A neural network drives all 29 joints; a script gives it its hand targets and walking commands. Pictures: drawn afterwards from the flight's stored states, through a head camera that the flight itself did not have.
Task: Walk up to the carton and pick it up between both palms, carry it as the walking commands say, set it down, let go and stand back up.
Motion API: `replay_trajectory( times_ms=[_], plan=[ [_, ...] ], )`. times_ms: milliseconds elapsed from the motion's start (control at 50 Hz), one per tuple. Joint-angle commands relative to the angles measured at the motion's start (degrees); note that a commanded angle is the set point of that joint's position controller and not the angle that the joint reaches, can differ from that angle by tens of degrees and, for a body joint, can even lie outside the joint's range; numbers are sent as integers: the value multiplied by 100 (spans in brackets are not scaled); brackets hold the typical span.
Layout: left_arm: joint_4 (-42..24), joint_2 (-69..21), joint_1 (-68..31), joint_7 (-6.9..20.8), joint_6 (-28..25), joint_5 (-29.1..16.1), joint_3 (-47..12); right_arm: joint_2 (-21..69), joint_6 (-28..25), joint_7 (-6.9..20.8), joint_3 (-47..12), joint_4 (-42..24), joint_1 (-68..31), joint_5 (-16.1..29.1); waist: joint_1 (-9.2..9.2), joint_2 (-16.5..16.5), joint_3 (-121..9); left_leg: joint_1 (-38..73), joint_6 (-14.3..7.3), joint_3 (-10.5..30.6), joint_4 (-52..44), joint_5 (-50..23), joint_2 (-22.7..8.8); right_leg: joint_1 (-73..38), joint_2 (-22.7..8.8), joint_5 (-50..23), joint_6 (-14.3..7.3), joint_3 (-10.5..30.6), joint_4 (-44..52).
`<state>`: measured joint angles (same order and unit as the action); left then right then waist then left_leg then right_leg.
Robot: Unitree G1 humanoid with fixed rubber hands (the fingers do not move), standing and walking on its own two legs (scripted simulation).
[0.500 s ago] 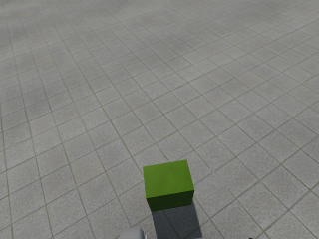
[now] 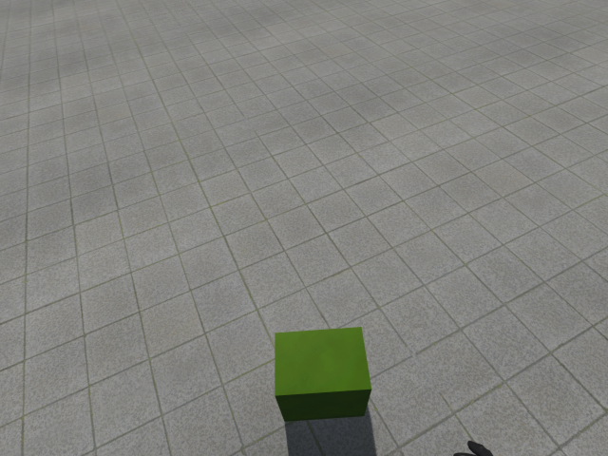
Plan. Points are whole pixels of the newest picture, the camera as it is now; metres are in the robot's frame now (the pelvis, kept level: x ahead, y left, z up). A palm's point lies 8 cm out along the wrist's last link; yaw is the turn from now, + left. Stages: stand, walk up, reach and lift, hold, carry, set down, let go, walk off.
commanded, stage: walk up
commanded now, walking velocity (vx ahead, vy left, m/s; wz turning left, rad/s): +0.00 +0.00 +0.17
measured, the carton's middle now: (321, 376) +0.43 +0.01 -0.63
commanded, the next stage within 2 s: stand in 1.48 s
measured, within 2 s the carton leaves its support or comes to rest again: neither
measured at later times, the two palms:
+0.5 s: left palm out of the picture -0.01 +0.24 -0.13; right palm out of the picture +0.07 -0.21 -0.12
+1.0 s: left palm out of the picture -0.01 +0.21 -0.12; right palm out of the picture +0.01 -0.28 -0.13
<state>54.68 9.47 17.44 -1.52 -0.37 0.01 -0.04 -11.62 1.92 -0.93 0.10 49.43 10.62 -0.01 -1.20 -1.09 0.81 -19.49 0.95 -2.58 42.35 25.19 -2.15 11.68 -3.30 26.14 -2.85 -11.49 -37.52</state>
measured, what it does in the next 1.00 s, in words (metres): steps on the spot: right foot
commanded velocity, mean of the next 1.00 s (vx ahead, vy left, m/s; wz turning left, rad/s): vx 0.09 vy -0.07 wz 0.10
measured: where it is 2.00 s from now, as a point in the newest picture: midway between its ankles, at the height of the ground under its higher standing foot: outside the picture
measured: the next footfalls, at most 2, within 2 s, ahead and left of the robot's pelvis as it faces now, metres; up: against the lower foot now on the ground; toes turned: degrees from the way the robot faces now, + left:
right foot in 0.94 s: +0.02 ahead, -0.15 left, +0.00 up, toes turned +2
left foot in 1.30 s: +0.06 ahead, +0.08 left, +0.00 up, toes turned +3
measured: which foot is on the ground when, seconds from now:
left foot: down 0.00-0.96, up 0.98-1.00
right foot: down 0.00-0.70, up 0.72-0.92, down 0.94-1.00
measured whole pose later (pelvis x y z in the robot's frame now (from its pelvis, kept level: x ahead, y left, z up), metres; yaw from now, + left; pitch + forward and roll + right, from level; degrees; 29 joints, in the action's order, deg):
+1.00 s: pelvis -0.02 -0.04 +0.00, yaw +1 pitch -1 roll +1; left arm 55.0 14.0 17.1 1.9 1.1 0.0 0.0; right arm -11.0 2.4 -0.9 0.1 51.8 18.1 0.0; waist -1.2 0.4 0.9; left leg -19.8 2.0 -3.3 38.9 21.8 -5.6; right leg 16.0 -2.6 18.6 -0.4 -4.9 -36.3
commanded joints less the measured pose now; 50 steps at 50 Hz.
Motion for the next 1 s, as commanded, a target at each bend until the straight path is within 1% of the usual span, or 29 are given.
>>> replay_trajectory(
  times_ms=[0, 40, 80, 100, 120, 140, 160, 180, 220, 240, 280, 300, 320, 400, 480, 520, 640, 660, 680, 700, 720, 740, 780, 860, 900, 920, 940, 960, 980],
  plan=[
    [-32, 1098, 759, -172, -43, 117, 256, -326, -20, -36, 255, -285, -416, 13, -240, 1163, -204, -1388, -142, -26, 824, 532, 27, -1803, -1915, -6841, -635, 1374, 1005],
    [-77, 1019, 472, -161, -11, 103, 250, -275, -67, -16, 196, -290, -232, 13, -91, 1235, -282, -733, -150, -74, 42, -29, 20, -1356, -1601, -6308, -492, 1091, 925],
    [-92, 971, 151, -120, 32, 44, 225, -203, -132, -13, 163, -140, 229, 2, 248, 1133, -551, 574, -156, -253, -1381, -1697, 24, -664, -1144, -5419, -170, 546, 648],
    [-144, 785, 114, -101, 34, 9, 206, -474, -213, -35, 234, -48, 590, -41, 377, 659, -934, 1445, -285, 129, -1609, -3126, -442, -255, -716, -4215, 49, 247, 223],
    [-200, 591, 196, -66, 34, -10, 204, -893, -221, -58, 312, 70, 873, -105, 334, -211, -1078, 2144, -590, 985, -1533, -4454, -1160, 550, -292, -2559, 213, 162, -60],
    [-255, 507, 198, -56, 100, 0, 207, -1038, -193, -83, 322, 110, 934, -131, 296, -698, -770, 1944, -1030, 1499, -1709, -4712, -1636, 843, -25, -240, 258, 297, -22],
    [-276, 476, 46, -38, 147, -1, 177, -944, -160, -108, 291, 76, 768, -159, 288, -849, -371, 1397, -1182, 1635, -1836, -4295, -1685, 757, 49, 350, 239, 532, 92],
    [-290, 455, -26, -9, 168, 17, 180, -865, -151, -129, 256, 18, 519, -192, 248, -968, -66, 1040, -1158, 1738, -2053, -3644, -1685, 718, 108, 339, 231, 533, 162],
    [-212, 503, 189, 57, 150, 61, 163, -746, -109, -139, 162, -43, 15, -133, 4, -970, 123, 393, -846, 1357, -2269, -2527, -1226, -50, 62, -580, 182, 570, 984],
    [-135, 565, 346, 53, 116, 77, 174, -585, -137, -121, 121, -71, -109, -117, -80, -649, 13, 279, -637, 1102, -2100, -2410, -1016, -396, -115, -1259, 147, 671, 1282],
    [-62, 793, 214, 23, 61, 92, 207, -285, -176, -79, 64, -35, -96, -49, -17, 27, -58, 392, -258, 244, -1559, -2158, -341, -550, -688, -2158, -30, 989, 1696],
    [-34, 850, 215, 2, 49, 107, 221, -277, -190, -69, 58, -6, -69, -47, 30, 322, -33, 487, -181, 14, -1423, -1908, -212, -492, -843, -2284, -86, 1037, 1809],
    [-31, 842, 179, -20, 47, 121, 212, -277, -190, -64, 62, 25, 3, -67, 55, 304, -47, 537, -187, -52, -1390, -1773, -158, -492, -915, -2338, -143, 1061, 1841],
    [-61, 758, 100, -47, -6, 109, 198, -405, -204, -49, 108, 84, 204, -75, 104, 454, -244, 860, -206, 42, -1554, -2281, -314, -396, -761, -2502, -83, 847, 1682],
    [-107, 696, 65, -44, 8, 133, 179, -357, -201, -52, 79, 172, 257, -90, 107, 350, -74, 815, -224, 95, -1692, -2131, -345, -248, -751, -1918, -78, 893, 1836],
    [-113, 674, 45, -33, 19, 133, 168, -346, -205, -40, 68, 186, 251, -102, 114, 466, 3, 883, -221, 79, -1738, -2018, -339, -87, -737, -1591, -84, 909, 1932],
    [-115, 616, 75, -29, 7, 139, 156, -404, -248, -66, 88, 311, 389, -116, 128, 130, -98, 969, -268, 231, -1899, -2279, -481, -175, -560, -1534, -25, 740, 1784],
    [-17, 519, 169, -22, 34, 180, 201, -355, -198, -57, 167, 298, 439, -102, 99, 114, -226, 866, -201, 252, -1895, -1779, -585, -60, -666, -1003, 109, 700, 1638],
    [-304, 998, -153, 144, 157, 253, 446, -973, -132, -109, 432, 486, 1602, -165, 584, 276, -159, 1577, -602, 1595, -2034, 1303, -1273, 1177, -182, 1085, 174, 200, 328],
    [-549, 857, -659, 257, 228, 283, 437, -1461, -73, -166, 588, 640, 2115, -225, 955, -822, 235, 1773, -1016, 3246, -3068, 2919, -2172, 2611, 52, 1355, 324, 383, -1229],
    [-782, 895, -819, 309, 253, 322, 471, -1445, -65, -211, 554, 528, 1881, -236, 803, -672, 746, 1101, -1089, 3701, -3526, 3031, -2492, 2809, -203, 785, 364, 1171, -1727],
    [-808, 885, -714, 344, 247, 322, 431, -1404, -92, -204, 521, 373, 1461, -254, 600, -624, 1009, 633, -1100, 3543, -3653, 2871, -2496, 2707, -354, 422, 401, 1240, -1906],
    [-671, 858, -353, 341, 144, 303, 389, -1206, -160, -115, 457, 127, 724, -271, 294, -791, 911, 121, -1008, 2963, -3651, 2445, -2199, 2247, -390, 305, 452, 1164, -1839],
    [-637, 831, -259, 407, 128, 206, 338, -1377, -163, -22, 544, -7, 610, -260, 255, -1324, 801, -634, -858, 2047, -3473, 1800, -1680, 751, -147, 624, 514, 782, -550],
    [-343, 782, 430, 384, 93, 154, 304, -1449, -77, 17, 585, -161, 269, -196, -140, -1256, 678, -1420, -626, 1342, -2956, 1828, -1179, -711, 180, -84, 473, 419, 720],
    [-114, 942, 1017, 332, 46, 158, 372, -1253, -76, 32, 557, -229, 184, -169, -416, -781, 461, -1781, -432, 1134, -2366, 1540, -914, -1579, 163, -383, 462, 524, 1076],
    [42, 1325, 1494, 286, -40, 224, 482, -752, -130, 63, 422, -320, 157, -156, -637, 642, 109, -2293, -120, 482, -775, 1261, -278, -2112, -871, 467, 359, 1830, 2121],
    [62, 1704, 1682, 228, -66, 255, 481, -285, -174, 44, 310, -553, -112, -153, -706, 1776, -116, -2642, 98, -385, 1038, 921, 258, -1905, -2248, 1715, 124, 3306, 3135],
    [-27, 1720, 1417, 159, -55, 213, 445, -429, -155, 35, 374, -701, -659, -167, -721, 1425, 75, -2532, -60, 191, 1660, 413, -168, -1255, -2401, 2014, -241, 3664, 3360]
  ],
)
